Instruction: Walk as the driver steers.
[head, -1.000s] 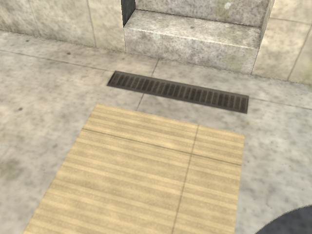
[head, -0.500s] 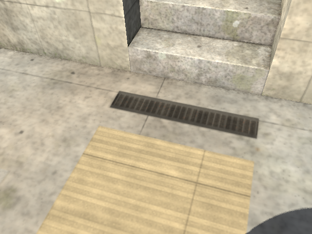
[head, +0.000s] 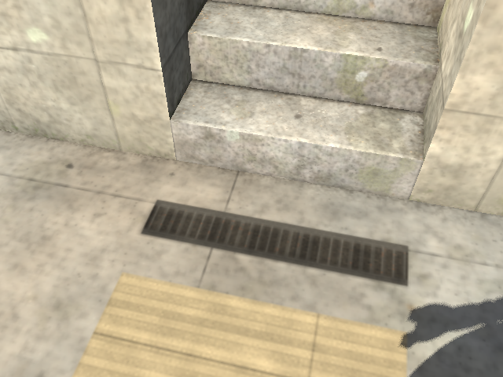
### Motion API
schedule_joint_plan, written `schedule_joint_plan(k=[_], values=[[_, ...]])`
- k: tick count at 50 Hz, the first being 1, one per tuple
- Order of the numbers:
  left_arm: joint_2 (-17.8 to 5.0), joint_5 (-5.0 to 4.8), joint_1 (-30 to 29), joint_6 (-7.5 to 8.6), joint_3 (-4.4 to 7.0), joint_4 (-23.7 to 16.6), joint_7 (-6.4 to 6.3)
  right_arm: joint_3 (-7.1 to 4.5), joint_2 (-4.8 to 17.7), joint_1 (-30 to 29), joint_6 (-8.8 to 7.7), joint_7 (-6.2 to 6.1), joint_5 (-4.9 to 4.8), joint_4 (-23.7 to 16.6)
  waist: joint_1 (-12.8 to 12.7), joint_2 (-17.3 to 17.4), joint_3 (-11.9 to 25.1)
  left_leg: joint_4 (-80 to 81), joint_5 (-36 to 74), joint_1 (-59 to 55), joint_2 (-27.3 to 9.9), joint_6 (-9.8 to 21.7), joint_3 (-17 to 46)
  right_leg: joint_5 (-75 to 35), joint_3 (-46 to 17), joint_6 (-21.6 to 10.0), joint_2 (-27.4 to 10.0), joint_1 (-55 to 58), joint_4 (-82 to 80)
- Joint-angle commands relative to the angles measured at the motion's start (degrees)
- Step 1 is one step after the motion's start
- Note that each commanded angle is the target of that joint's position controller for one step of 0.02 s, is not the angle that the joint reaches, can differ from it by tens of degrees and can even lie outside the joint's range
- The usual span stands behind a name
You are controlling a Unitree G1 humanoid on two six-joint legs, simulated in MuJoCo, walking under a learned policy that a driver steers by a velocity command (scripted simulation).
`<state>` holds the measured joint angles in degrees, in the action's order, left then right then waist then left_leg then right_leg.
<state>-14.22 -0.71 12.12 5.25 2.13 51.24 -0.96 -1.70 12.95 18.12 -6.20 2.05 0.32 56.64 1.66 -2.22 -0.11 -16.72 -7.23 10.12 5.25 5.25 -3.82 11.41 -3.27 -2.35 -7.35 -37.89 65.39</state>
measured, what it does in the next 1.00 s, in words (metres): walks ahead: right foot, then left foot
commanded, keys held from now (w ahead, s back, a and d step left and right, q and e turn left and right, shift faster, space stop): w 1.00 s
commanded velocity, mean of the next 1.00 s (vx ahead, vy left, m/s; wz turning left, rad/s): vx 0.50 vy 0.00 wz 0.00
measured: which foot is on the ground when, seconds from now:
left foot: down 0.00-0.32, up 0.34-0.84, down 0.86-1.00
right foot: up 0.00-0.28, down 0.30-0.86, up 0.88-1.00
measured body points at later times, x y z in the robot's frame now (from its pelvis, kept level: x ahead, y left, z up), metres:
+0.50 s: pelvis +0.28 -0.08 +0.00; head +0.29 -0.10 +0.45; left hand +0.33 +0.18 -0.12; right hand +0.37 -0.35 -0.14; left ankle +0.28 +0.08 -0.66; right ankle +0.30 -0.17 -0.74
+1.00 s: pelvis +0.56 -0.01 -0.01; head +0.59 +0.00 +0.44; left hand +0.56 +0.25 -0.16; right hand +0.66 -0.27 -0.13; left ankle +0.62 +0.07 -0.74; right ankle +0.43 -0.15 -0.65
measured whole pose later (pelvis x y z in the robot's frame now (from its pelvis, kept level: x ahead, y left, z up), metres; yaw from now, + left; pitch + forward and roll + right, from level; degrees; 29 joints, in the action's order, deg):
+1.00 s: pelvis +0.56 -0.01 -0.01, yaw +1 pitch +1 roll +0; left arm -14.4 1.1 18.9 4.5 3.0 56.4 0.6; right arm -2.9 13.6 10.1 -5.0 1.3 2.0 52.6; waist -1.4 -1.7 -3.5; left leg -27.6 -8.3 20.5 1.5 3.7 -4.1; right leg 20.5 -0.5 -4.3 -1.2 -19.2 65.5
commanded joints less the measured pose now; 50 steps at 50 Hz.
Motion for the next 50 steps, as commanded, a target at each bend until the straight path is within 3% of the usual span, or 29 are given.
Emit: schedule_joint_plan(k=[1,5,10,12,13,14,15,16,17,18,19,20,22,24,28,29,33,38,39,41,42,43,44,45,46,47,48,50], values=[[-2.68,0.73,2.09,-0.19,0.8,-2.38,-0.41,-1.17,7.5,-2.29,-1.06,-1.12,-0.04,-3.09,-2.7,4.46,-3.16,11.96,3.6,6.18,-15.94,9.83,11.88,-9.11,-0.08,1.57,-2.42,-1.25,-7.82],[-1.69,0.21,-7.24,0.51,0.41,-4.84,0.34,-1.44,9.11,2.32,-0.28,-2.03,-0.96,-2.15,0.64,4.39,-3.09,11.02,4.62,0.92,-15.15,7.33,9.23,-17.53,2.06,2.02,0.11,0.33,-24.54],[-2.46,-0.55,-14.24,1.01,0.17,-7.64,2.09,-1.82,9.75,6.5,0.91,-2.19,-1.54,-0.26,2.74,5.17,-4.68,7.0,3.07,-8.19,-18.64,6.5,10.15,-12.6,2.45,1.03,1.81,0.4,-33.35],[-3.72,-0.56,-13.04,1.52,0.54,-8.01,2.68,-2.17,10.4,6.04,1.51,-2.32,-1.58,-0.15,1.31,5.87,-3.93,3.91,5.7,-10.77,-20.04,5.6,10.99,-7.92,2.91,-0.58,2.72,3.53,-35.72],[-4.73,-0.52,-10.08,1.76,1.06,-7.43,2.77,-2.27,10.81,4.96,1.83,-2.34,-1.56,-0.36,-0.7,6.48,-2.39,0.51,11.95,-10.94,-19.75,4.87,10.52,-6.21,4.1,-1.53,4.05,8.32,-36.87],[-6.66,-0.41,-3.11,1.9,2.24,-5.39,2.62,-2.0,10.22,3.86,2.15,-2.33,-1.31,-0.7,-4.39,6.1,1.57,-7.82,21.5,-9.98,-17.18,3.58,8.3,-5.64,5.67,-2.9,6.03,17.59,-38.14],[-10.63,-0.12,8.44,2.03,3.83,-2.36,2.19,-1.08,8.02,3.37,2.18,-2.3,-0.52,-1.75,-8.79,3.4,9.58,-22.89,21.02,-2.48,-13.63,1.62,5.08,-7.08,1.13,-5.85,2.0,34.06,-36.63],[-17.29,0.82,16.61,1.59,5.51,-0.76,2.04,0.91,1.6,9.09,1.02,-1.78,-0.27,-2.8,-8.23,-10.41,18.3,-46.77,0.9,21.78,-4.25,-3.06,0.39,-0.97,-23.14,-14.61,-12.6,58.0,-39.39],[-13.38,0.71,17.78,1.5,4.36,-0.44,2.28,0.85,2.82,9.35,-0.6,-1.5,-1.06,-2.04,-8.42,-13.17,22.22,-56.68,-24.13,30.76,-2.16,-2.67,9.03,3.71,-39.25,-16.98,-16.21,61.24,-47.78],[-9.65,0.42,12.78,1.65,3.1,-1.25,2.29,-0.7,8.67,4.21,-1.47,-1.27,-2.63,-3.44,-7.48,-8.87,14.1,-60.62,-21.04,35.69,-5.87,-1.31,10.78,4.21,-31.87,-13.74,-14.38,54.6,-48.27],[-7.55,0.32,6.96,1.52,2.33,-2.71,2.29,-0.87,9.28,0.25,-1.63,-1.45,-2.8,-4.61,-5.74,-4.83,9.03,-59.01,-15.4,34.9,-9.19,-0.82,8.99,-0.13,-23.29,-11.82,-12.24,46.17,-49.19],[-5.68,0.5,2.9,1.43,1.7,-3.33,2.59,-1.09,8.56,-1.84,-1.3,-1.81,-1.98,-4.87,-4.11,-1.23,5.18,-55.31,-11.12,32.58,-11.23,-1.08,7.98,-4.3,-17.39,-10.84,-9.62,38.42,-51.44],[-3.71,1.02,0.93,1.63,1.13,-2.86,3.07,-1.37,6.35,-0.21,0.39,-2.13,-1.31,-4.45,-1.11,-2.72,2.6,-50.15,-6.57,26.29,-13.37,-1.66,7.83,-8.05,-10.59,-9.59,-5.99,30.32,-55.16],[-4.86,1.0,3.03,1.95,1.48,-1.36,2.94,-1.37,4.87,0.49,1.45,-2.28,-1.16,-4.3,-0.2,-2.06,1.35,-47.83,-4.16,26.13,-13.45,-2.48,7.01,-13.73,-6.93,-10.45,-5.06,28.39,-56.81],[-6.39,0.91,7.0,1.44,1.85,0.62,1.65,-1.72,4.79,-7.79,1.63,-2.36,-0.56,-7.27,-1.6,-0.79,-1.0,-36.25,5.28,32.65,-13.61,-4.02,6.71,-18.76,-3.45,-10.32,-4.86,31.18,-58.13],[-7.04,0.46,7.49,1.2,1.88,0.86,1.12,-1.57,4.37,-9.57,1.56,-2.26,-0.54,-8.04,-1.97,-0.84,-1.24,-32.65,7.22,32.79,-13.48,-4.39,6.63,-17.28,-3.19,-9.89,-4.79,31.63,-58.61],[-7.96,0.03,10.73,0.78,1.92,2.47,0.23,-1.2,3.77,-17.97,1.04,-1.52,-0.97,-10.33,-4.59,-0.77,-3.36,-20.6,13.91,31.37,-11.4,-4.71,4.87,-12.83,-1.06,-8.68,-4.33,34.31,-59.51],[-7.99,-0.15,14.37,-0.32,2.32,5.01,0.21,-0.86,3.98,-24.1,0.24,0.11,-1.58,-12.92,-5.84,-1.83,-6.05,-14.42,10.3,31.19,-10.01,-2.41,4.15,-14.76,-0.48,-8.12,-7.15,41.24,-56.32],[-8.86,0.24,13.44,-0.72,2.56,4.74,0.4,-1.21,5.22,-23.76,0.02,0.51,-1.16,-12.95,-5.14,-1.54,-5.78,-14.23,8.11,29.53,-9.62,-1.75,3.9,-17.85,-0.24,-7.48,-7.43,42.06,-54.95],[-9.53,-0.3,12.02,-1.12,2.93,4.67,0.11,-1.81,6.41,-19.79,-0.33,0.63,-1.55,-12.49,-2.29,-3.51,-2.89,-12.58,3.68,22.25,-7.51,-0.01,2.3,-29.42,0.06,-6.46,-7.75,43.85,-49.77],[-8.17,4.09,13.35,-0.29,2.38,5.57,0.58,-1.54,5.76,-12.24,0.7,0.42,3.54,-9.96,-0.3,-4.03,-1.25,-11.36,0.16,13.37,-4.76,0.77,-1.88,-37.23,3.46,-4.93,-4.29,43.13,-42.38],[-6.81,4.01,15.04,-0.09,2.14,6.2,0.75,-2.55,7.44,-1.78,0.55,-0.1,4.54,-6.49,3.05,-2.83,4.19,-11.85,0.38,-1.13,-3.91,2.43,-2.06,-37.56,5.29,-3.85,-1.48,37.44,-29.72],[-4.23,2.27,17.12,0.08,1.28,4.62,0.97,-3.88,12.51,6.9,0.21,-0.94,5.47,-5.31,5.22,5.03,12.21,-12.02,-2.44,-18.12,-16.66,5.68,13.24,-20.1,7.68,-2.27,2.38,22.96,-11.6],[-0.96,0.18,22.89,0.3,0.72,4.55,1.34,-5.45,18.22,11.07,0.88,-1.02,4.16,-3.88,3.69,21.11,21.66,-3.67,-0.63,-30.41,-30.58,13.08,40.57,20.21,6.13,-0.75,12.45,7.45,7.47],[-7.02,1.19,16.3,0.29,2.2,4.17,1.03,-4.82,14.99,6.53,1.44,-0.85,1.83,-4.73,3.32,11.47,17.49,-1.55,-3.03,-26.33,-26.57,10.46,39.11,17.4,-1.79,-2.49,8.98,2.92,10.5],[-6.65,1.01,10.59,0.59,2.15,2.5,1.32,-3.87,11.51,0.7,1.27,-0.99,1.32,-5.45,1.83,8.34,9.44,-1.03,-0.8,-17.87,-24.73,8.71,29.71,11.28,-0.85,-2.9,6.11,1.8,9.03],[-5.18,1.19,8.21,0.68,1.71,2.12,1.5,-3.01,8.3,-2.2,1.05,-0.91,1.56,-5.67,0.61,5.4,5.73,0.91,3.57,-11.46,-22.45,7.36,24.54,7.34,-0.38,-3.0,3.89,3.56,5.2],[-3.73,2.69,9.87,-0.9,1.45,2.95,1.87,-2.31,5.9,-3.29,0.52,-1.18,1.07,-4.28,-2.39,6.85,3.11,4.01,7.57,-3.47,-19.15,5.96,17.51,6.0,0.3,-2.35,2.15,9.74,0.69]])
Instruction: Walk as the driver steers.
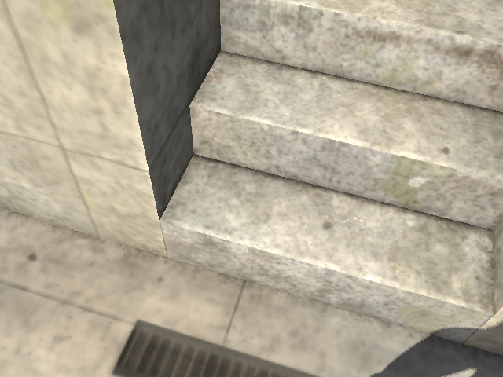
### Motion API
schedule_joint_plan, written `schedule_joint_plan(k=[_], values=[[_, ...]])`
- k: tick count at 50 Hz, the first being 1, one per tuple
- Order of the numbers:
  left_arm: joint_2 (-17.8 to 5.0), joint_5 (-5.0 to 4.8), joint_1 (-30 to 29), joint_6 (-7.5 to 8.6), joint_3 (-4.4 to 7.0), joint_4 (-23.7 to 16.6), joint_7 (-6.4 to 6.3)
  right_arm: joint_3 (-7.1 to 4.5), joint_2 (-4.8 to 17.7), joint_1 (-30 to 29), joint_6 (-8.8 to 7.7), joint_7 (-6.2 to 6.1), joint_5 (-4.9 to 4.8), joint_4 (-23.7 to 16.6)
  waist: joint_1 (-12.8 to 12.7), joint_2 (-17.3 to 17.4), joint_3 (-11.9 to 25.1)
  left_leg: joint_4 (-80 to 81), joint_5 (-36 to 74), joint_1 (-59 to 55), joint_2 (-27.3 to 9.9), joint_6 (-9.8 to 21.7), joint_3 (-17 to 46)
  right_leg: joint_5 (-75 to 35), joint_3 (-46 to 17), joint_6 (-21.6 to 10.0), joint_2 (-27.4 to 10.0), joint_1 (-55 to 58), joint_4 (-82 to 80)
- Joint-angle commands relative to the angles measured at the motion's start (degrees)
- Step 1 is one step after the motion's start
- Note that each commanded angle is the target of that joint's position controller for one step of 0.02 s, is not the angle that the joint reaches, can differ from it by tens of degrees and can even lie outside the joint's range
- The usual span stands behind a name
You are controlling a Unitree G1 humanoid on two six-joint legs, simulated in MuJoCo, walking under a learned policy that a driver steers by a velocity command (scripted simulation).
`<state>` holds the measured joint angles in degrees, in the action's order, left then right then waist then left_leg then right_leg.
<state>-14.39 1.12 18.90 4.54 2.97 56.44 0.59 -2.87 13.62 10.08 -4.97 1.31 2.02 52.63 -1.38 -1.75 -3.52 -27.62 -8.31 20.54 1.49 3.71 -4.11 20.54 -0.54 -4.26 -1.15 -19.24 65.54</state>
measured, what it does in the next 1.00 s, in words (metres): walks ahead: right foot, then left foot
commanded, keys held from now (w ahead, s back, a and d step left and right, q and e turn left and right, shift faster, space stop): w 0.70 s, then no key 0.30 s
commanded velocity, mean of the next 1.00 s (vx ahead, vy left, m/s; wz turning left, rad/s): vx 0.43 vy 0.00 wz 0.00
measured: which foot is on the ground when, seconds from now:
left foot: down 0.00-0.44, up 0.46-0.82, down 0.84-1.00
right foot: up 0.00-0.40, down 0.42-1.00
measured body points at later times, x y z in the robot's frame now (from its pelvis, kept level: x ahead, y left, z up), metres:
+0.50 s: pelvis +0.26 -0.05 +0.00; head +0.28 -0.06 +0.45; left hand +0.43 +0.20 -0.11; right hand +0.24 -0.29 -0.15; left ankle +0.10 +0.07 -0.67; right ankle +0.34 -0.13 -0.73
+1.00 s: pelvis +0.41 -0.04 +0.01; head +0.41 -0.02 +0.46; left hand +0.47 +0.19 -0.15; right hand +0.51 -0.26 -0.13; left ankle +0.46 +0.05 -0.73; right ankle +0.36 -0.14 -0.73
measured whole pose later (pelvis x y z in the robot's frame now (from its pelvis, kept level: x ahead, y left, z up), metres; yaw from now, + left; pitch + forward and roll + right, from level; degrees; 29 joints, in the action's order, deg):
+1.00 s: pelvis +0.41 -0.04 +0.01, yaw -1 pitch +0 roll +0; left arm -10.9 1.6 12.3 1.5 -0.1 60.4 -1.8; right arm 1.3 7.1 9.6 -3.5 -3.3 0.8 58.8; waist -1.7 -2.6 0.4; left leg -22.3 -8.4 13.7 1.1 2.3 -3.9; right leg 15.9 1.7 -0.8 0.6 -5.2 22.1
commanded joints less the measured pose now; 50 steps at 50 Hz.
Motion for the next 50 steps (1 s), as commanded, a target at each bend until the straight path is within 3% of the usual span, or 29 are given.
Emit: schedule_joint_plan(k=[1,4,6,10,14,16,18,20,21,22,23,24,25,26,27,29,32,35,37,40,41,42,43,44,45,46,47,49,50], values=[[-3.05,1.09,3.49,-0.87,0.52,-2.01,0.5,-1.08,5.18,5.41,-1.15,-0.45,-0.76,0.27,0.09,6.49,6.36,15.92,10.29,-12.18,-14.86,7.82,16.32,-3.2,-1.72,-0.17,-3.83,-7.15,-0.28],[-1.98,1.57,-1.96,-1.75,-0.09,-3.89,1.08,-1.71,7.2,7.1,-2.61,-0.45,-1.49,2.03,-0.15,5.64,3.34,20.66,6.5,-10.77,-14.68,8.99,13.77,-7.03,-0.15,0.86,-5.15,-9.64,-6.25],[-2.0,1.86,-6.45,-1.98,-0.35,-5.43,1.21,-1.72,7.27,9.03,-2.7,-0.8,-1.96,3.52,0.7,5.71,0.8,23.02,2.78,-12.27,-14.38,9.12,13.26,-10.57,0.31,2.04,-6.27,-13.96,-11.67],[-1.38,0.82,-14.32,-1.4,-0.89,-7.87,1.36,-1.63,7.24,12.2,-2.54,-1.2,-1.81,5.29,2.77,5.15,-0.81,23.79,5.16,-16.28,-13.27,8.39,10.14,-16.96,1.93,3.34,-5.48,-16.05,-23.41],[-1.03,0.51,-20.16,-0.82,-1.09,-9.61,1.45,-0.83,5.53,15.23,-2.22,-1.74,-1.71,7.26,4.49,6.0,-1.03,21.71,11.95,-20.02,-13.16,7.25,7.58,-19.93,3.36,2.28,-3.47,-13.28,-32.48],[-2.17,0.93,-21.46,-0.2,-0.73,-10.03,1.73,-0.92,6.24,14.37,-1.94,-1.77,-1.09,7.13,4.28,5.99,-1.41,19.43,16.53,-20.89,-13.46,6.05,6.8,-18.65,3.75,1.64,-2.76,-11.2,-34.72],[-2.65,1.11,-20.7,0.34,-0.5,-10.14,1.45,-1.21,7.42,13.5,-1.76,-1.97,-1.07,7.32,3.26,6.67,-0.46,15.66,23.09,-22.15,-14.33,5.22,6.85,-14.19,3.92,0.64,-1.67,-7.6,-36.77],[-3.29,1.38,-12.39,1.16,0.01,-7.53,-0.01,-0.89,6.72,12.81,-1.16,-2.32,-1.11,7.42,-0.56,4.88,4.44,3.33,34.3,-23.11,-12.52,4.24,5.41,-12.99,5.34,-1.02,1.23,2.63,-42.27],[-5.53,2.26,-3.67,1.92,0.79,-4.73,-0.95,-0.37,5.82,12.62,-1.16,-2.56,-1.18,6.9,-3.55,3.15,9.77,-6.88,30.3,-17.72,-9.95,3.16,4.06,-14.16,3.15,-2.49,-0.65,14.57,-42.12],[-11.78,2.88,3.8,2.25,2.51,-3.53,-1.54,0.63,3.04,14.41,-1.6,-2.29,-3.14,4.2,-4.36,-7.78,17.02,-24.32,11.83,1.55,-3.54,0.03,-0.71,-15.42,-15.6,-7.83,-14.91,32.67,-41.99],[-13.37,1.64,6.0,1.44,3.47,-2.48,-1.33,-0.03,4.84,13.95,-1.66,-2.68,-2.95,4.84,-4.82,-13.48,19.35,-38.42,-18.78,10.75,3.12,0.24,0.68,-23.34,-30.73,-13.01,-22.45,34.51,-49.28],[-10.96,1.06,1.65,0.96,2.69,-3.42,-0.85,-0.46,5.63,11.64,-1.3,-2.56,-1.98,5.13,-2.18,-7.81,15.13,-43.17,-17.91,13.16,-1.52,1.75,5.44,-21.4,-24.69,-12.34,-19.85,30.02,-48.73],[-6.91,0.75,-2.59,0.9,1.69,-4.36,-0.56,-0.15,4.32,9.64,-1.45,-2.06,-1.81,5.19,-0.84,-3.33,11.07,-42.3,-13.94,12.77,-3.77,1.98,6.0,-21.57,-19.56,-11.33,-17.75,23.66,-50.04],[-4.43,0.59,-4.67,1.08,0.89,-4.65,-0.54,-0.01,3.24,8.23,-1.31,-1.72,-1.73,5.29,0.62,-1.16,7.35,-38.57,-11.2,10.88,-5.52,1.76,5.98,-25.49,-14.86,-9.44,-15.71,17.93,-52.23],[-2.87,0.53,-5.56,1.32,0.18,-4.11,-0.68,0.09,2.69,7.19,-0.74,-1.54,-0.75,4.82,2.16,-1.43,5.33,-35.34,-9.79,8.26,-6.24,1.1,6.01,-31.12,-11.51,-8.1,-14.08,13.53,-53.4],[-3.69,0.34,-4.71,1.81,-0.02,-2.98,-0.74,0.42,1.43,7.71,0.41,-1.24,0.5,5.13,3.63,-1.8,6.46,-33.77,-8.17,4.66,-4.85,0.15,4.35,-40.21,-7.07,-7.79,-12.48,10.77,-52.97],[-5.34,-0.67,-5.26,2.35,0.2,-2.5,-0.82,0.85,0.65,4.5,0.84,-0.97,1.02,3.8,4.63,-3.35,6.43,-22.81,-3.7,2.84,-4.44,-0.86,1.89,-37.24,-2.86,-7.34,-9.96,7.99,-54.21],[-6.2,-0.28,-4.82,2.69,0.42,-2.03,-1.02,1.71,0.0,-2.34,1.0,-1.38,0.89,1.82,2.47,-5.74,4.55,-10.31,-1.71,0.21,-3.66,-1.58,0.41,-25.56,-3.2,-7.51,-9.16,6.6,-56.97],[-5.73,0.1,-3.05,2.71,0.46,-0.75,-1.2,1.77,0.42,-3.82,1.01,-2.03,0.41,1.36,1.85,-4.14,3.95,-7.03,-1.21,0.23,-3.57,-1.71,0.56,-30.65,-3.78,-7.76,-10.31,8.81,-54.92],[-4.57,-0.73,-3.73,2.5,-0.18,0.16,-1.49,2.26,-0.65,-1.17,0.11,-3.11,-0.23,2.11,3.13,-1.31,6.54,1.48,3.05,-6.86,-2.85,-1.07,1.16,-40.79,-3.03,-5.82,-9.91,10.31,-48.45],[-3.73,-0.64,-4.52,2.37,-0.65,0.14,-1.56,2.09,-0.74,3.79,0.2,-3.92,-0.1,4.23,5.11,-1.13,9.35,4.53,4.65,-13.26,-1.83,-0.98,0.19,-41.9,-1.73,-3.96,-7.4,9.7,-43.34],[-2.8,-0.94,-5.06,2.47,-1.25,0.05,-1.67,1.78,1.25,6.33,-0.11,-4.56,0.55,4.74,5.94,0.14,10.29,7.47,9.48,-18.5,-5.09,-0.8,3.45,-39.51,-1.67,-1.8,-5.72,7.08,-40.35],[-1.26,-0.78,-6.25,1.92,-1.83,-1.55,-1.89,1.4,4.34,8.54,-0.76,-4.8,1.27,5.42,5.38,4.44,10.72,9.33,25.69,-20.79,-13.81,0.8,11.95,-27.31,-0.62,0.76,-3.84,4.22,-34.65],[3.31,-1.14,3.98,0.12,-2.86,1.36,-2.29,1.72,5.14,5.56,-0.38,-4.78,0.13,5.47,-0.86,13.95,12.73,8.24,40.13,-19.65,-20.93,8.64,18.78,-3.46,0.26,2.57,0.16,5.31,-34.1],[0.77,-0.03,4.89,-1.43,-2.45,3.91,-3.12,2.58,0.97,2.98,0.08,-4.33,-0.73,4.62,-1.14,9.74,10.68,9.09,37.83,-16.69,-20.9,9.66,18.67,4.17,-0.7,2.92,-0.42,7.11,-36.78],[0.1,0.79,4.35,-2.34,-2.45,4.35,-3.21,3.04,-0.23,-0.06,0.31,-3.93,-1.06,4.04,-2.66,8.63,8.43,8.6,32.24,-14.05,-17.08,6.23,15.06,1.19,-0.88,3.33,-0.8,9.82,-41.99],[-1.03,0.78,1.5,-3.1,-2.23,4.27,-2.95,3.34,-1.37,-2.46,0.89,-4.5,-0.89,3.44,-2.32,7.54,7.4,9.23,21.86,-12.59,-13.29,2.95,12.3,-3.31,-1.5,4.2,-1.21,11.97,-46.8],[-3.38,0.8,-3.79,-3.83,-1.98,3.24,-2.48,3.05,-0.09,-1.29,1.29,-5.12,-1.82,3.67,-0.66,7.36,2.75,12.59,4.91,-8.93,-8.9,-1.37,9.82,-8.91,-2.75,4.48,-2.92,11.82,-48.77],[-3.16,0.5,-4.83,-3.72,-2.06,3.37,-2.34,2.92,0.35,-0.89,1.24,-5.18,-1.79,4.16,-0.58,5.57,1.82,11.84,7.52,-10.3,-8.12,-1.71,8.99,-11.25,-3.02,4.11,-3.53,11.51,-48.99]])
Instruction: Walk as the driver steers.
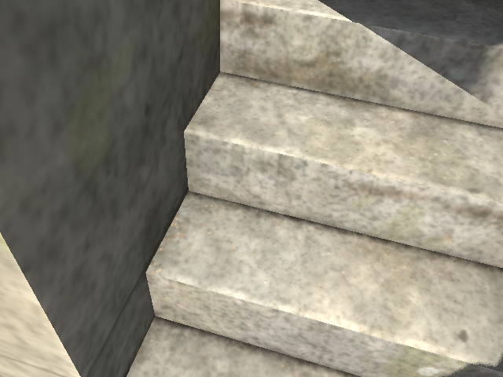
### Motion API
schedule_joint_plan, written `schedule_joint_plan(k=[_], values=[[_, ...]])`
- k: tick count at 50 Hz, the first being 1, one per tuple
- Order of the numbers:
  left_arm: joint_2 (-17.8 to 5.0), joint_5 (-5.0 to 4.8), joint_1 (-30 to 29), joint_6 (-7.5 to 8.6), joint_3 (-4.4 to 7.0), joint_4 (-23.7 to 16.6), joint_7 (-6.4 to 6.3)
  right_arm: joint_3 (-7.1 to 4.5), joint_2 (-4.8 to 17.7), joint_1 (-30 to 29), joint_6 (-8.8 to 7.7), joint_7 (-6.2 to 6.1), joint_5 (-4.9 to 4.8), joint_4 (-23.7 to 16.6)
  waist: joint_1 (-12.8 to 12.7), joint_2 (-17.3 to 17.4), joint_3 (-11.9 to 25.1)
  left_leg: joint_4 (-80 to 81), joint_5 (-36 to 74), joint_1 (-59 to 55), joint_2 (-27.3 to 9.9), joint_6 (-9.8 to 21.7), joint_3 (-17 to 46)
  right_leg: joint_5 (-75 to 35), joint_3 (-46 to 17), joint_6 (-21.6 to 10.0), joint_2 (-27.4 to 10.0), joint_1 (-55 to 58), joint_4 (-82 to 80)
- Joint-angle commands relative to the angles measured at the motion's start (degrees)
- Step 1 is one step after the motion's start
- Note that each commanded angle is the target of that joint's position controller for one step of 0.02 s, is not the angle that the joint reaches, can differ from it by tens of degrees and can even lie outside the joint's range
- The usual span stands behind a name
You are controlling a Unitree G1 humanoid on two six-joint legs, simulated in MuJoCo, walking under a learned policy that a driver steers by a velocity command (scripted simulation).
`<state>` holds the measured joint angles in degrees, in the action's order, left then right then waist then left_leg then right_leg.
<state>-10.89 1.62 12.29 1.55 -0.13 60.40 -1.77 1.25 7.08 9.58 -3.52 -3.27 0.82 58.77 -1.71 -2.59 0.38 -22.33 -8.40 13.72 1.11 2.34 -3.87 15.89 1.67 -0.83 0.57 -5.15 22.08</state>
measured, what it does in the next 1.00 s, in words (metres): stands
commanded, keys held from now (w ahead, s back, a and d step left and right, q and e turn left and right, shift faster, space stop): no key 1.00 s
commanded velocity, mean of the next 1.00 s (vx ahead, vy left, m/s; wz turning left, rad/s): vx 0.04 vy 0.00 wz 0.00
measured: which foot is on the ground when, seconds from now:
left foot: down 0.00-1.00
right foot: down 0.00-1.00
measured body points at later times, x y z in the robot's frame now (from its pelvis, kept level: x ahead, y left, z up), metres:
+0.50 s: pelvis +0.00 +0.00 +0.00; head +0.02 +0.01 +0.45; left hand +0.04 +0.25 -0.16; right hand +0.07 -0.25 -0.14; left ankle +0.04 +0.09 -0.74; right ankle -0.05 -0.10 -0.74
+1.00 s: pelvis -0.01 +0.00 +0.00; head +0.00 +0.01 +0.45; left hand +0.00 +0.24 -0.16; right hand +0.04 -0.25 -0.15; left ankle +0.04 +0.09 -0.74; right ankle -0.05 -0.10 -0.74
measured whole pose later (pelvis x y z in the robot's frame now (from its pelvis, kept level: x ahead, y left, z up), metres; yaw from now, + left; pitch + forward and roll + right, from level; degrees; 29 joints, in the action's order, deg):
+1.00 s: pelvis -0.01 +0.00 +0.00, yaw +1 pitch +1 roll -1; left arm -11.0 0.9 13.9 -0.1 0.6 63.2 -1.5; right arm -1.0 11.1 10.6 -0.4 -2.8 1.6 62.3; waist -0.1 -0.3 -0.8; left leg -23.7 -7.4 17.2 0.5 2.2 -1.9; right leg 15.2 2.9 -1.3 1.5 -7.3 21.6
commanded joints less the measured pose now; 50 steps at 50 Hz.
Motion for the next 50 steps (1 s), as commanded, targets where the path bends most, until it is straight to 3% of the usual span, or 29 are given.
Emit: schedule_joint_plan(k=[1,5,13,14,15,16,19,25,33,39,41,50], values=[[-6.48,-0.29,1.68,-0.44,1.01,-0.17,-0.05,-1.48,7.37,0.56,-0.34,-0.68,-0.57,-1.44,-0.09,5.01,-1.79,5.07,12.24,-5.49,-7.71,-0.07,8.56,-8.37,-5.26,0.44,-5.57,-2.48,-5.99],[-5.38,-1.31,1.87,0.54,0.91,1.89,-1.01,-1.36,6.31,3.06,-0.88,-0.92,-0.48,-0.29,0.43,3.39,1.45,2.1,25.39,-11.3,-8.41,0.55,8.79,-14.4,-5.03,0.23,-6.03,-0.6,-5.98],[-5.75,-1.08,0.11,-0.23,0.68,3.28,-1.28,-1.1,6.27,3.92,0.24,-1.28,-0.52,1.41,0.82,2.49,0.42,2.71,21.59,-10.29,-8.13,0.13,8.23,-16.46,-5.35,0.02,-6.8,0.84,-6.32],[-10.31,-1.52,-2.05,-2.06,2.32,2.96,0.32,-3.05,13.31,0.01,0.78,0.2,0.82,0.24,0.56,-0.02,-3.75,-0.08,20.82,-5.95,-4.44,0.69,6.39,-20.23,-2.97,0.63,-3.54,-2.7,-3.45],[-9.54,-0.98,-0.58,-2.96,2.25,2.95,0.62,-2.93,11.99,0.67,0.94,0.61,1.1,0.32,0.3,-0.16,0.08,-0.51,20.81,-7.06,-4.57,1.2,5.84,-20.82,-2.73,0.56,-3.62,-2.21,-2.91],[-8.12,-0.86,0.26,-3.56,2.09,2.95,0.67,-2.51,10.02,1.33,1.05,0.82,0.86,0.58,0.28,0.44,1.64,-0.83,19.58,-7.21,-4.64,1.29,5.62,-20.22,-2.88,0.44,-3.64,-1.82,-2.79],[-6.79,-0.81,-0.48,-4.28,1.91,2.61,0.21,-1.82,7.72,1.68,1.36,0.81,0.8,1.12,0.86,2.48,2.42,-1.18,16.2,-6.07,-4.93,1.04,5.67,-18.24,-3.25,0.02,-3.77,-2.58,-2.5],[-7.71,-0.41,-0.76,-4.11,1.94,2.43,0.24,-2.2,9.89,1.09,2.27,0.44,1.26,1.44,1.35,3.55,0.32,-0.02,7.09,-4.01,-4.95,0.63,5.79,-9.74,-3.45,-0.16,-3.71,-5.74,-3.96],[-6.9,-0.51,0.63,-3.18,1.71,2.64,0.12,-2.47,10.15,0.29,2.47,-0.08,1.32,1.79,1.56,3.43,-1.97,2.22,-0.35,-2.37,-5.46,0.53,7.23,-2.4,-3.3,-0.37,-3.43,-8.8,-5.39],[-6.33,-0.53,1.84,-2.7,1.69,2.59,0.08,-2.62,9.75,0.57,2.52,-0.07,1.28,2.2,1.56,3.24,-1.3,2.91,-1.74,-2.4,-5.47,0.72,7.82,-1.38,-3.19,-0.47,-3.41,-9.17,-5.65],[-5.0,-0.63,2.26,-1.88,1.32,2.24,0.08,-3.07,10.59,0.26,2.54,0.35,0.52,1.75,1.52,3.07,-1.28,2.78,-2.77,-2.96,-5.92,0.54,8.67,-0.05,-3.13,-0.94,-3.63,-9.92,-6.19],[-5.19,-0.79,3.84,-1.16,1.56,1.24,0.15,-3.27,9.9,1.6,2.76,0.32,0.8,1.71,1.63,3.18,-0.6,2.29,0.58,-3.73,-5.66,0.85,8.81,-2.7,-3.03,-0.92,-3.84,-9.68,-5.99]])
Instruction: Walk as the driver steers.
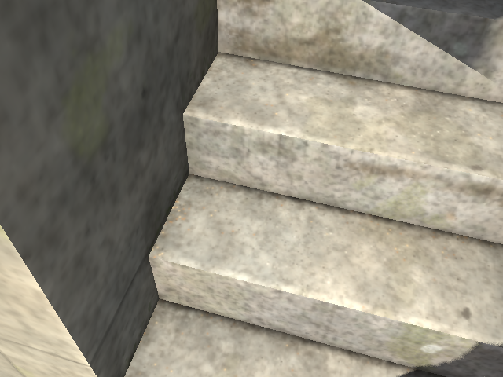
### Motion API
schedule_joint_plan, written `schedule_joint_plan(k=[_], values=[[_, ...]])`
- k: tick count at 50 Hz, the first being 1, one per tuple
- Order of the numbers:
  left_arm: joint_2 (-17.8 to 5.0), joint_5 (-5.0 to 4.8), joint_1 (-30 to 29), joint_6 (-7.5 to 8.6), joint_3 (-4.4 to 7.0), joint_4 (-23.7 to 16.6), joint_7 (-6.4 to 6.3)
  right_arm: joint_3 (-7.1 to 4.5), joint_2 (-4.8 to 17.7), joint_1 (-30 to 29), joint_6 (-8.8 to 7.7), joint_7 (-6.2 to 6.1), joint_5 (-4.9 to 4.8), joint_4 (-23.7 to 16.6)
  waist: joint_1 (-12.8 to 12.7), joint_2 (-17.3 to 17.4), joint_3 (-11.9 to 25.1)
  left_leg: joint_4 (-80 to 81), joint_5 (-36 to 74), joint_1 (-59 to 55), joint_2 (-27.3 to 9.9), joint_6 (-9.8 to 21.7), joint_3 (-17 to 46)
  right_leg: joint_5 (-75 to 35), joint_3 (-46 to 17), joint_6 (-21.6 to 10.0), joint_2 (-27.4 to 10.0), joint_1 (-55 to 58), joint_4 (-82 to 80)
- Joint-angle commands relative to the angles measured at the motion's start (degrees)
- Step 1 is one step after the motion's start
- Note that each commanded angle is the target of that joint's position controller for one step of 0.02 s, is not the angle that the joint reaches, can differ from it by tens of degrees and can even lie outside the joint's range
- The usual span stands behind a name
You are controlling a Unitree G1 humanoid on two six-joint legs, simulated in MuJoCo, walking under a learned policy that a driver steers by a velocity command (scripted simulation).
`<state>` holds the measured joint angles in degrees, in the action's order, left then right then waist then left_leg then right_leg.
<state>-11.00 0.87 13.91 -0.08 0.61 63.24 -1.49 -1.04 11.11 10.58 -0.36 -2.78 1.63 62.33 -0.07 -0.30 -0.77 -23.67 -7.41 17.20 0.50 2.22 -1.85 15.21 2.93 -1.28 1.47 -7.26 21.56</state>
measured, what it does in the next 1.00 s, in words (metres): lifts its right foot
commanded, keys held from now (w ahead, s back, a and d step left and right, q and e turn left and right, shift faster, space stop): no key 0.40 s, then w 0.60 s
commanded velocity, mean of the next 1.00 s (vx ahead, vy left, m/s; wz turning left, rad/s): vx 0.19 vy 0.00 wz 0.00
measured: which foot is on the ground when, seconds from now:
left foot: down 0.00-1.00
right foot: down 0.00-0.92, up 0.94-1.00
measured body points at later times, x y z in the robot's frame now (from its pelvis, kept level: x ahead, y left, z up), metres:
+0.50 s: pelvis +0.01 +0.00 +0.00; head +0.02 +0.01 +0.45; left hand +0.04 +0.24 -0.16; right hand +0.07 -0.23 -0.15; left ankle +0.06 +0.09 -0.74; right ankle -0.04 -0.10 -0.74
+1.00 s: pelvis +0.07 -0.01 -0.01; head +0.08 -0.01 +0.44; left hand +0.14 +0.24 -0.15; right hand +0.09 -0.27 -0.15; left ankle +0.05 +0.09 -0.74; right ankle -0.03 -0.12 -0.64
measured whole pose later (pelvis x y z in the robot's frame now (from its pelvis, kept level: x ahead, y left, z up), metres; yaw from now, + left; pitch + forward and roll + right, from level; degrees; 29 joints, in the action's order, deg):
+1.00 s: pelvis +0.07 -0.01 -0.01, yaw -1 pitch +1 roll +0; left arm -12.7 -2.3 12.7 2.3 2.6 59.2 -1.1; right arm -2.7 12.2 15.8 -5.6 -3.2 1.2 60.4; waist 2.5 -0.5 1.5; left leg -29.0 -17.2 13.4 1.0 2.9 -1.7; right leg 30.6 -0.8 -0.1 1.7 -24.7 71.4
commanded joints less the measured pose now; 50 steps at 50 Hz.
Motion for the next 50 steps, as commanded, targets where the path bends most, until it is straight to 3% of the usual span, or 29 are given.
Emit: schedule_joint_plan(k=[1,17,18,20,21,22,23,26,30,35,36,37,39,40,43,45,46,47,48,49,50], values=[[-5.04,-0.05,2.34,0.49,0.85,-1.72,-0.13,-0.99,5.86,0.68,-0.4,-0.18,-0.02,-1.87,-0.02,0.9,0.6,3.56,0.02,-7.28,-5.05,1.02,6.81,-2.29,-4.27,-0.46,-4.75,-7.52,-5.4],[-4.8,-0.11,2.96,0.37,1.39,-3.35,-0.32,-1.21,5.81,0.59,-0.62,-0.09,-0.09,-2.38,-0.08,0.64,0.9,2.77,3.86,-8.12,-4.94,1.46,7.15,-4.6,-4.26,-0.26,-4.95,-6.82,-4.83],[-5.67,0.11,2.26,-0.06,1.68,-3.52,-0.15,-0.83,4.67,0.75,-0.48,-0.49,0.4,-2.18,0.14,0.3,0.9,3.13,3.94,-7.49,-4.66,1.78,6.88,-5.81,-4.29,0.19,-4.88,-6.32,-4.42],[-5.32,0.11,2.54,-0.37,1.75,-3.77,-0.02,-0.87,5.19,0.75,-0.47,-0.8,0.3,-2.06,-0.16,0.7,1.25,3.1,4.12,-7.56,-4.54,1.88,6.79,-6.23,-4.33,0.24,-4.93,-5.89,-4.18],[-4.17,0.2,3.2,-0.44,1.48,-3.37,-0.03,-0.59,4.41,1.17,-0.37,-0.97,0.33,-1.66,-0.2,0.9,2.32,4.35,0.0,-8.25,-4.55,1.87,7.05,-3.14,-4.03,0.21,-4.65,-5.57,-4.91],[-1.24,1.38,1.32,0.51,-0.35,-3.63,-0.56,0.92,0.41,2.97,-1.04,-1.3,-1.18,-0.61,0.76,1.81,5.09,9.69,-5.52,-10.47,-8.0,1.03,9.95,1.49,-6.14,-0.03,-6.11,-3.34,-7.39],[-1.74,1.35,0.65,0.88,-0.31,-3.69,-0.75,0.78,1.8,1.51,-1.22,-1.56,-1.2,-0.68,0.03,3.0,1.62,11.25,-9.68,-7.94,-7.53,0.56,10.61,1.43,-5.91,-0.05,-5.59,-2.36,-7.9],[-4.26,0.99,-0.06,1.86,-0.29,-3.84,-0.8,0.43,3.89,-0.01,-1.73,-1.54,-1.01,-1.2,-0.31,2.35,-0.11,11.94,-9.11,-7.73,-6.34,0.66,9.89,0.11,-5.89,-0.62,-5.61,-2.08,-8.37],[-4.02,0.61,-1.36,2.97,-0.66,-3.94,-0.6,0.45,3.04,-0.48,-2.73,-0.94,-1.13,-1.84,0.09,-0.43,-0.35,9.75,-2.71,-9.85,-5.7,1.48,8.13,-2.75,-6.1,-0.92,-6.4,-2.6,-9.04],[-4.38,0.07,-2.34,4.28,-0.63,-4.02,-0.69,0.66,2.17,-0.71,-3.74,-0.85,-1.51,-2.42,0.05,-0.59,-0.3,7.91,3.13,-10.58,-5.2,1.45,7.09,-8.49,-6.61,-1.57,-7.08,-0.19,-8.79],[-9.75,-2.53,0.12,2.72,1.76,-3.32,-0.04,-1.46,8.7,0.08,-3.28,-0.75,-0.85,-2.28,-0.58,-3.44,-2.3,3.16,-2.74,-6.78,-1.21,2.97,4.51,-7.7,-3.47,-2.01,-3.52,-0.2,-3.97],[-8.79,-2.41,1.49,1.93,1.82,-3.38,0.1,-1.49,7.45,0.66,-3.23,-0.7,-1.05,-2.34,-0.95,-3.57,-0.77,1.61,-7.68,-5.32,-0.9,3.82,3.73,-5.5,-3.71,-2.87,-3.59,-0.65,-2.45],[-5.83,-1.42,1.86,1.27,1.64,-4.21,0.33,-1.01,3.82,0.07,-3.46,-0.26,-1.23,-2.91,-1.12,-1.29,-2.11,-0.37,-13.6,-0.62,-0.74,4.53,3.67,-2.72,-5.31,-4.11,-4.28,-1.56,-1.2],[-5.87,-1.37,1.45,1.23,1.82,-4.65,0.27,-0.92,2.97,-0.07,-3.79,-0.09,-1.25,-3.1,-0.95,-1.24,-2.27,-2.03,-13.58,1.02,-0.63,4.69,3.46,-4.05,-6.08,-4.58,-4.83,-1.43,-0.12],[-7.24,-1.31,-0.47,1.74,2.5,-6.42,0.09,-1.21,3.67,2.12,-5.03,0.5,-0.77,-3.22,0.54,-1.79,1.2,-7.14,-3.48,-0.79,0.02,5.49,2.07,-22.94,-5.67,-5.02,-4.84,-1.47,6.22],[-6.97,-0.99,-3.25,2.62,2.54,-8.34,0.13,-2.28,6.44,8.05,-5.17,0.5,-0.36,-2.61,3.31,3.07,6.25,-6.39,7.25,-11.87,-2.67,8.38,7.27,-38.89,-2.2,-2.38,-2.23,-8.64,18.18],[-6.92,-1.78,-4.25,3.29,2.67,-7.93,0.01,-2.93,7.78,13.81,-5.03,0.2,0.07,-1.86,6.65,7.48,9.84,-1.95,11.35,-20.95,-7.33,11.71,14.08,-31.86,-1.59,-0.43,-0.3,-16.36,27.2],[-6.52,-2.94,-6.65,4.01,2.62,-8.35,-0.07,-3.67,10.34,20.47,-4.81,-0.28,0.33,-0.21,10.1,14.52,9.01,5.78,17.32,-26.36,-18.17,19.64,27.59,-1.02,-0.85,2.5,3.03,-27.04,45.01],[-5.63,-3.35,-6.13,4.24,2.73,-8.19,0.31,-4.01,11.99,20.91,-5.14,-0.57,-0.05,0.68,8.59,13.36,6.29,9.31,11.45,-24.83,-24.72,22.59,35.22,22.95,-6.31,2.81,0.3,-34.54,59.9],[-5.51,-4.3,-6.73,3.94,2.86,-9.23,0.45,-4.1,12.22,17.86,-5.11,-1.23,-0.72,0.36,6.23,10.32,1.24,9.57,-0.07,-23.43,-26.02,20.13,33.88,23.21,-11.37,1.83,-3.45,-43.32,68.98],[-4.53,-3.99,-9.55,3.48,2.48,-10.9,0.65,-3.5,9.85,16.1,-4.87,-1.44,-1.11,0.06,5.19,5.74,-1.76,11.09,-8.14,-20.75,-24.91,15.68,29.41,23.03,-10.58,0.68,-6.05,-49.1,72.35]])
Keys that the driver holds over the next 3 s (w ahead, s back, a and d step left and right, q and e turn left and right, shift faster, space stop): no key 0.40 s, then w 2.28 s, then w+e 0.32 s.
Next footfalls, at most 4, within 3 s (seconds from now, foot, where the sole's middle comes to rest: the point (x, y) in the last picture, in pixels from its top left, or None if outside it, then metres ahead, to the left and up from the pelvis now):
1.32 right None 0.31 -0.28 -0.59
1.90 left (307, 239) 0.67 -0.10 -0.40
2.36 right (405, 124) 0.85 -0.30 -0.21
2.80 left None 1.17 -0.07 -0.02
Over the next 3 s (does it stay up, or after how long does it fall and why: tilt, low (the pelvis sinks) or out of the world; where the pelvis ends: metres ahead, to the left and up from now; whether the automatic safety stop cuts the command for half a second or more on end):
stays up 1.07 -0.16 0.71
